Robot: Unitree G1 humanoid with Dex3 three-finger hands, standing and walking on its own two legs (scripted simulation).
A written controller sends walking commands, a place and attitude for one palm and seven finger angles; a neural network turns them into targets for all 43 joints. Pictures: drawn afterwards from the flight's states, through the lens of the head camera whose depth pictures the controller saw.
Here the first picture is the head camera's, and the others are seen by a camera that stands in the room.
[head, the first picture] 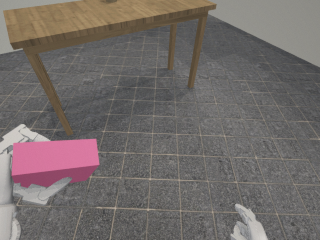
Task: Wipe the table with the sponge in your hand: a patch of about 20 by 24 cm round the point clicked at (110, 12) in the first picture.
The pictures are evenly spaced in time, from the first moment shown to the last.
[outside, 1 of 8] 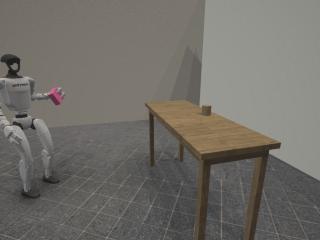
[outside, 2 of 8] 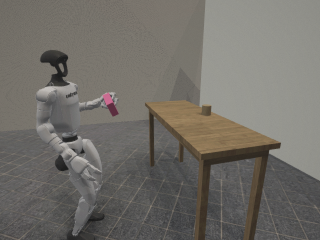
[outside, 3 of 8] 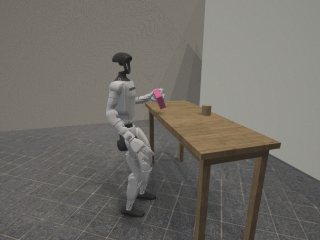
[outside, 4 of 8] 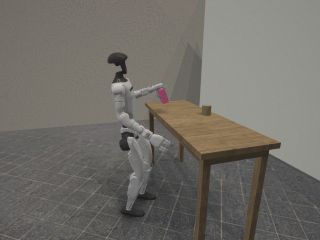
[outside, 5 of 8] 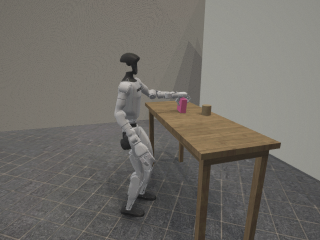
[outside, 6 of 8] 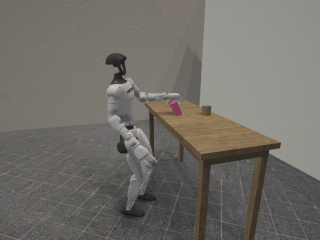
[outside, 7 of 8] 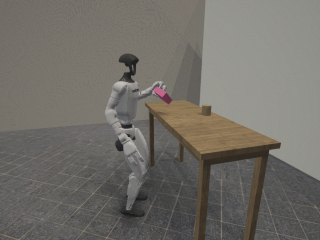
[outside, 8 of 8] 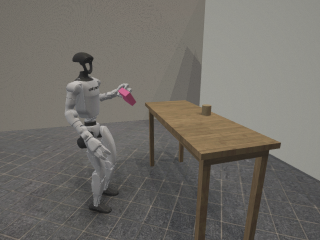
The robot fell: no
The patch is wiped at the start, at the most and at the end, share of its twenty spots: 0.00 1.00 1.00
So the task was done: yes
